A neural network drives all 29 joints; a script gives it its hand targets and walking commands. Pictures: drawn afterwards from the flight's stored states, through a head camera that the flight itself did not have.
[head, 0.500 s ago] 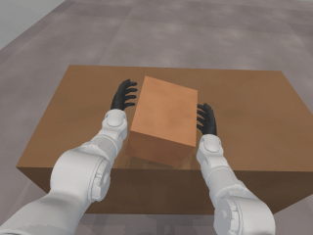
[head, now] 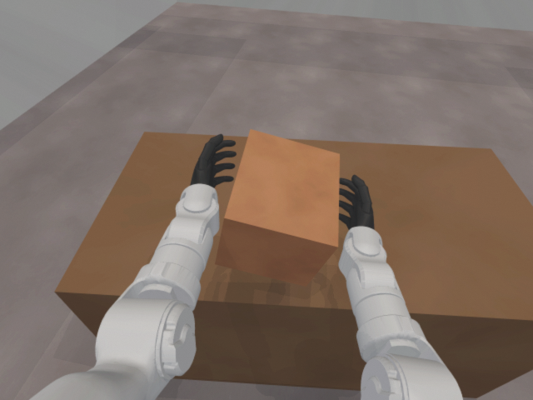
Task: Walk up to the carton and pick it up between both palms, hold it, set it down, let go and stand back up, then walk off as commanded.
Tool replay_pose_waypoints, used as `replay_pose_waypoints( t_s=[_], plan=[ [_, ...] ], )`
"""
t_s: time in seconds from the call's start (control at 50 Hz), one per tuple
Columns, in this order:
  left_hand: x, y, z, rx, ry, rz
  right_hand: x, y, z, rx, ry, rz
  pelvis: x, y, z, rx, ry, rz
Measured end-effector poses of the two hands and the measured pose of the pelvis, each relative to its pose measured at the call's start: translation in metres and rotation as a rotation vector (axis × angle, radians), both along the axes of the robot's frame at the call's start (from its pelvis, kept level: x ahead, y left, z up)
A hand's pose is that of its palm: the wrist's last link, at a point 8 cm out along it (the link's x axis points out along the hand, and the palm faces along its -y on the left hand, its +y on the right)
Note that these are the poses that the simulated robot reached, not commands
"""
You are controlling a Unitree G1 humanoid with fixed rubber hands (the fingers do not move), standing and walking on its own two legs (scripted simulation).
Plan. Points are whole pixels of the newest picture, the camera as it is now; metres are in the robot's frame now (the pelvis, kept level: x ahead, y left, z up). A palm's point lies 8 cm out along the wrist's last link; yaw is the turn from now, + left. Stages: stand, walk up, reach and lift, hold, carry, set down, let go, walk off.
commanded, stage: reach and lift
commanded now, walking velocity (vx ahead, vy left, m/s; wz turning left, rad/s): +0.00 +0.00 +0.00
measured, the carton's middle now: (278, 208) +0.42 -0.05 +0.07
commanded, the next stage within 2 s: hold in 1.54 s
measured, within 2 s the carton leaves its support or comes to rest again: neither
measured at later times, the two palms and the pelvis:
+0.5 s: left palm (189, 186) +0.39 +0.09 +0.16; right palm (361, 217) +0.35 -0.16 +0.12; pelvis +0.01 -0.01 +0.00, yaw +1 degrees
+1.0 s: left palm (178, 179) +0.39 +0.10 +0.18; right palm (354, 211) +0.35 -0.15 +0.14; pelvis +0.00 +0.00 +0.00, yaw +1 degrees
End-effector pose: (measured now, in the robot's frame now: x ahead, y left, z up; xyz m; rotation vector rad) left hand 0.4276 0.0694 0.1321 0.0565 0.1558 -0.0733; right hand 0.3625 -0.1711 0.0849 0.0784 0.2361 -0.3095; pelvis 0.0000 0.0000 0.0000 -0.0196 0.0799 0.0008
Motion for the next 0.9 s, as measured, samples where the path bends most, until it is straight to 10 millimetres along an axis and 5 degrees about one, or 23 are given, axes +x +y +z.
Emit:
replay_pose_waypoints(
  t_s=[0.32, 0.56, 0.9],
  plan=[
    [-0.018, 0.009, 0.018, 0.009, -0.042, 0.043, -0.004, 0.004, 0.026, -0.017, -0.042, 0.046, 0.018, -0.003, 0.003, -0.012, -0.103, 0.007],
    [-0.04, 0.021, 0.036, 0.035, -0.029, 0.079, -0.017, 0.014, 0.044, -0.039, -0.054, 0.082, 0.005, -0.005, 0.002, -0.001, -0.175, 0.003],
    [-0.043, 0.035, 0.051, 0.06, -0.024, 0.101, -0.012, 0.029, 0.052, -0.023, -0.088, 0.097, 0.001, 0.0, 0.003, 0.003, -0.207, 0.01]
  ],
)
